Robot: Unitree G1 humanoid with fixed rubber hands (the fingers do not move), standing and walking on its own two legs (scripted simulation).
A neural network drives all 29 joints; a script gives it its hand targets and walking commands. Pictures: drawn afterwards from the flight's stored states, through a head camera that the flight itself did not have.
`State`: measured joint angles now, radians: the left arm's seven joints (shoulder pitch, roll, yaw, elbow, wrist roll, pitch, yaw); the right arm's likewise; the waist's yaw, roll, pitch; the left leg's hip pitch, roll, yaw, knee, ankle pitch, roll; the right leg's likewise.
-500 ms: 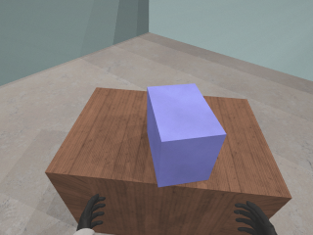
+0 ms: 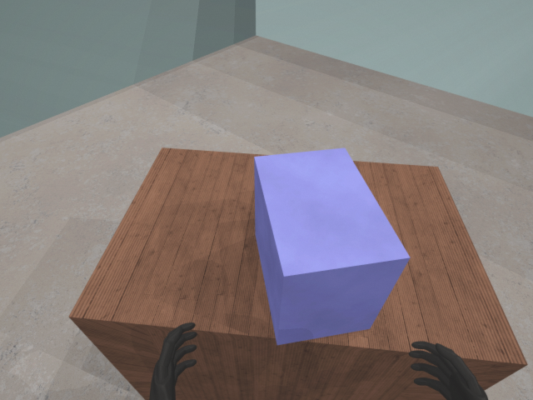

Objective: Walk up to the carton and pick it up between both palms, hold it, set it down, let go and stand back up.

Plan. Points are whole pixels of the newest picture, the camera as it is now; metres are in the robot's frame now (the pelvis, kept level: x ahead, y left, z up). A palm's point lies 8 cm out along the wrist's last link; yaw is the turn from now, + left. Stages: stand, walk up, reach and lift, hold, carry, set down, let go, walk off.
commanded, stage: reach and lift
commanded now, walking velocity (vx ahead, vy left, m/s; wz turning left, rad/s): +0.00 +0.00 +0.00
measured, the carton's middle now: (312, 243) +0.43 -0.06 -0.03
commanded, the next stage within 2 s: none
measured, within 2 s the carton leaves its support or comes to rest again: neither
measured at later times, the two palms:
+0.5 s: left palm (173, 358) +0.19 +0.15 +0.01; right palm (454, 363) +0.21 -0.25 -0.01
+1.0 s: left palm (185, 309) +0.25 +0.14 +0.04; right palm (448, 308) +0.27 -0.25 +0.03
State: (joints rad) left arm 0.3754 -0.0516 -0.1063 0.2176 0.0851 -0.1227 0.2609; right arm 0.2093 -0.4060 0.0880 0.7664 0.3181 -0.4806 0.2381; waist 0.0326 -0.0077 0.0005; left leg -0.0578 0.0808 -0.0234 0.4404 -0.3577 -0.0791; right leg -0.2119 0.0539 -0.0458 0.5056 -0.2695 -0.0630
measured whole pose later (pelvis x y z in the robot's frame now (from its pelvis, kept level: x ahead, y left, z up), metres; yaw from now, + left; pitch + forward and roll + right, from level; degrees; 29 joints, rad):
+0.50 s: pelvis -0.02 -0.01 +0.00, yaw +1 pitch -2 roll +0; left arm 0.20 -0.06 -0.08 0.16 0.08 -0.08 0.28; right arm 0.04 -0.37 0.12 0.75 0.39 -0.51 0.19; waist 0.04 -0.03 0.04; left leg -0.10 0.08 -0.05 0.46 -0.33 -0.09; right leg -0.25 0.05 -0.06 0.52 -0.25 -0.08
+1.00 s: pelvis -0.05 -0.01 +0.00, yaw -1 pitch +1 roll +1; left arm -0.19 -0.08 -0.01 0.24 0.06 0.23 0.33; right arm -0.32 -0.38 0.03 0.80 0.35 -0.18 0.22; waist 0.06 -0.05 0.04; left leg -0.18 0.08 -0.02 0.42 -0.26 -0.09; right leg -0.32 0.06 -0.03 0.44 -0.14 -0.08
